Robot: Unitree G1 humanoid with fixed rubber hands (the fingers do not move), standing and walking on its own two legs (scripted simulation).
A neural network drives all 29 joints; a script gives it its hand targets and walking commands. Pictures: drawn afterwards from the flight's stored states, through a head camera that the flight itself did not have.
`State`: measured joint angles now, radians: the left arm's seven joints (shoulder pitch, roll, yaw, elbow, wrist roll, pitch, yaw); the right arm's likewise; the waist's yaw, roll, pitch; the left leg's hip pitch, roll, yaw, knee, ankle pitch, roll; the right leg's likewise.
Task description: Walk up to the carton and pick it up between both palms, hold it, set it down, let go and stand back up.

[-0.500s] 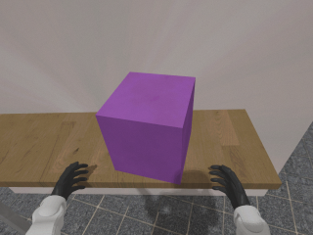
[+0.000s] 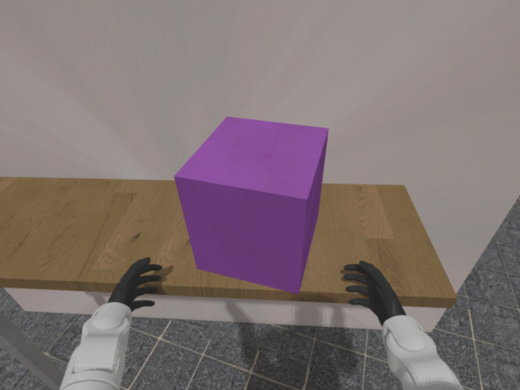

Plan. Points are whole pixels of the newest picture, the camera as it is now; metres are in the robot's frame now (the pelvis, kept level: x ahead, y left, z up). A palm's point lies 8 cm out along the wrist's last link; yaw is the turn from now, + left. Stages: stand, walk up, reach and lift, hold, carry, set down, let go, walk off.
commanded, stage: let go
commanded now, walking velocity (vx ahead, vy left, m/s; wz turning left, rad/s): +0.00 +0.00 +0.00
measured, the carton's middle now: (260, 200) +0.44 +0.02 +0.08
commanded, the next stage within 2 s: stand in 0.40 s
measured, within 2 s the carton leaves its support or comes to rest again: neither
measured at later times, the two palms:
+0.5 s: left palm (107, 326) +0.23 +0.26 +0.01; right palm (399, 374) +0.16 -0.18 -0.03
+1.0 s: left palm out of the picture +0.04 +0.30 -0.12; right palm out of the picture +0.04 -0.22 -0.14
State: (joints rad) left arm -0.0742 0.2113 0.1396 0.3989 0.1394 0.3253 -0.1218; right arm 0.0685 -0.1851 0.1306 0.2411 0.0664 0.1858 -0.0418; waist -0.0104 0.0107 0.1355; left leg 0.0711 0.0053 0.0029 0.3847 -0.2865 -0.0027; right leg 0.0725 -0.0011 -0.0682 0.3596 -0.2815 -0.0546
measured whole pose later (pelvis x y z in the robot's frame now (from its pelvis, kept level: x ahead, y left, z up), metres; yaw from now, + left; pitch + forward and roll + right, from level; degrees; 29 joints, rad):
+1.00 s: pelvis +0.04 +0.03 -0.01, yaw -6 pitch +2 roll +1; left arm 0.50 0.22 0.06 0.77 0.03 -0.01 0.04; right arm 0.40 -0.21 -0.11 0.79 -0.05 0.01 0.01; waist 0.04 0.02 -0.01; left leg -0.38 -0.04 -0.01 0.83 -0.50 -0.02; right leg -0.13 0.02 0.00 0.48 -0.38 -0.04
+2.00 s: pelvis +0.20 -0.02 -0.02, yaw -3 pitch -4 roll -2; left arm 0.32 0.32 0.04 0.62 0.03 0.06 0.01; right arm 0.36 -0.25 0.00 0.68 -0.05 0.01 0.00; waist -0.02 -0.06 0.07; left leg -0.25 0.01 0.00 0.65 -0.33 0.03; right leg -0.49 0.02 0.07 1.08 -0.45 0.01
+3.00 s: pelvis +0.18 -0.01 -0.02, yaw -2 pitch -3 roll -1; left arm 0.32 0.25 0.00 0.65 0.04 0.01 0.01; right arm 0.34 -0.30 -0.02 0.65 -0.03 0.06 0.00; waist 0.00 0.04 0.05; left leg -0.38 0.00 -0.02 0.95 -0.59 -0.02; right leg -0.27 -0.03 -0.04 0.62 -0.30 -0.01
